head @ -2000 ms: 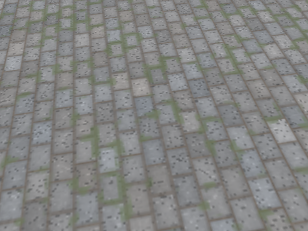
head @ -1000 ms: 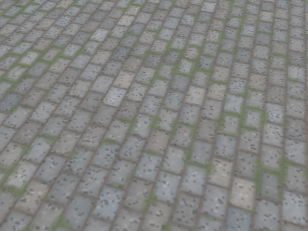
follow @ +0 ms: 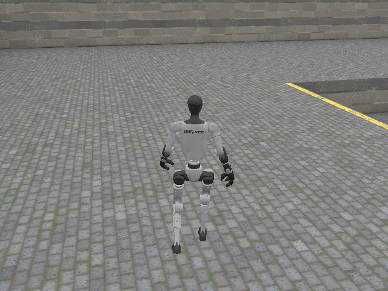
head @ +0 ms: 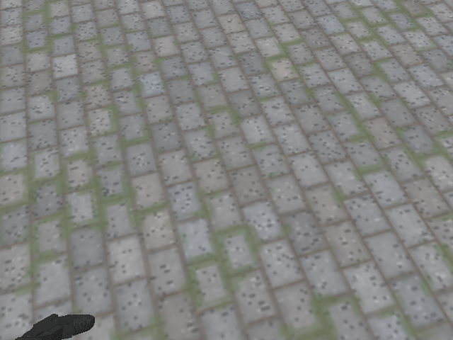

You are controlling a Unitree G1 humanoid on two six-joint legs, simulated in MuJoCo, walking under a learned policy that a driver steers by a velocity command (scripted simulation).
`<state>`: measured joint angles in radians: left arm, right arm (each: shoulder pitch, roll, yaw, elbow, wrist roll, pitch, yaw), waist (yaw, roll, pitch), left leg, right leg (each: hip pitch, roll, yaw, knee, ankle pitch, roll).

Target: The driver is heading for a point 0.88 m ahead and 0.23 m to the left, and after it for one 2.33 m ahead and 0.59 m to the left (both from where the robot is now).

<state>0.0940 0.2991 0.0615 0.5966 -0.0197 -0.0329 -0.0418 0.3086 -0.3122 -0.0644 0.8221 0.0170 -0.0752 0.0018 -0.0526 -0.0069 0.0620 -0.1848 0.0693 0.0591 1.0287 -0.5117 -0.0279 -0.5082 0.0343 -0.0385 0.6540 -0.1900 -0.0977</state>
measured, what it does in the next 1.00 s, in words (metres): walks ahead, turning left: left foot, then right foot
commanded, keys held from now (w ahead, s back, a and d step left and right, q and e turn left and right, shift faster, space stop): w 0.06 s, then w+q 0.94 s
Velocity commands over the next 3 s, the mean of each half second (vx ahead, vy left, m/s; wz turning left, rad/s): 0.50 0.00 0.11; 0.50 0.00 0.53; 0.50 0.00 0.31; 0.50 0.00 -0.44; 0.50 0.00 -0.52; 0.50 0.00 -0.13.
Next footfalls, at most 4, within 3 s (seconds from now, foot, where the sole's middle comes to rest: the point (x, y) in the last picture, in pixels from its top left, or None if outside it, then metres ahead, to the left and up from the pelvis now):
0.48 left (177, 338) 0.44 0.15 -0.75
0.96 right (220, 234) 0.75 0.02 -0.75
1.46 left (103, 217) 0.84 0.40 -0.75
1.96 right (145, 132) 1.20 0.28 -0.75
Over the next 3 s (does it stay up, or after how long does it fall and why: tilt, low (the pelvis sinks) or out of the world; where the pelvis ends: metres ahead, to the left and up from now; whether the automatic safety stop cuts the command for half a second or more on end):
stays up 1.59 0.38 0.01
